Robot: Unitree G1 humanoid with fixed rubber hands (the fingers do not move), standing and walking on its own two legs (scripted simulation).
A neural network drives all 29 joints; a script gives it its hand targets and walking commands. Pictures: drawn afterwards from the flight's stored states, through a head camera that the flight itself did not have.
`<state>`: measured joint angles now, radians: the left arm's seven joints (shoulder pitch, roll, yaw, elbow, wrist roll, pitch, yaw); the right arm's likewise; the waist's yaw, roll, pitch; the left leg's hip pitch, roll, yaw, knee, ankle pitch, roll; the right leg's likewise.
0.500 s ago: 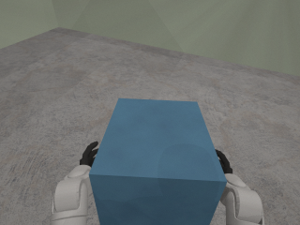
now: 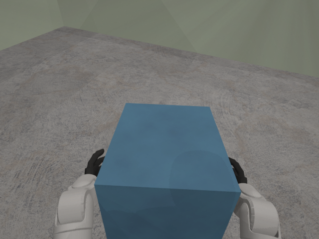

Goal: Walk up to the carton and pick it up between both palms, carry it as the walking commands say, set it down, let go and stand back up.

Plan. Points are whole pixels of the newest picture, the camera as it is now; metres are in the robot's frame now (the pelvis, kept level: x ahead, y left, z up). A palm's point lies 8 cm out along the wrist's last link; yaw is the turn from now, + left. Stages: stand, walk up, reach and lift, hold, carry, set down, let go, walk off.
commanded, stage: carry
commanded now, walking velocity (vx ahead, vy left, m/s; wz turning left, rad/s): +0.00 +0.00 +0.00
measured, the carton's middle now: (164, 175) +0.30 +0.00 +0.00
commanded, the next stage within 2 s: hold in 0.84 s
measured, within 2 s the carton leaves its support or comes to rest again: neither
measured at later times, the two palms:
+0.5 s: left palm (91, 185) +0.24 +0.18 +0.05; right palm (237, 192) +0.24 -0.17 +0.05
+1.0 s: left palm (92, 189) +0.24 +0.18 +0.02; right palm (233, 199) +0.23 -0.17 +0.02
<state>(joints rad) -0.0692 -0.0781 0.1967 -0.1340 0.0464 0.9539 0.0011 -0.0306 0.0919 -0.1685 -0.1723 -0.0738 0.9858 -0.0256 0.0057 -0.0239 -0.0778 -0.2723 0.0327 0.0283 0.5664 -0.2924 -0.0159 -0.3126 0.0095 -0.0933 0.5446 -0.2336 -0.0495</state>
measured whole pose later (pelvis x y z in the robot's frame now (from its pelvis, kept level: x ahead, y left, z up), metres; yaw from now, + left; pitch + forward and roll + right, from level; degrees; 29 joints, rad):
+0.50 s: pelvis -0.01 +0.00 +0.00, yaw +0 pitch +0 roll +0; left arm -0.07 -0.07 0.19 -0.11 0.05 0.93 0.00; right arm -0.04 0.08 -0.16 -0.14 -0.07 0.96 -0.02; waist 0.01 -0.02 -0.08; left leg -0.30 0.03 0.03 0.56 -0.27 -0.02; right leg -0.34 0.01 -0.09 0.54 -0.21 -0.05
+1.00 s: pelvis -0.02 +0.00 +0.00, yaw +0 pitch -6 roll +1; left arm -0.13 -0.04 0.20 0.09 0.10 0.78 -0.06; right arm -0.09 0.08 -0.16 0.05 -0.13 0.80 0.00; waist 0.01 -0.02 0.07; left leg -0.18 0.00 -0.01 0.52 -0.24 0.00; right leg -0.22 0.01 -0.06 0.51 -0.20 -0.05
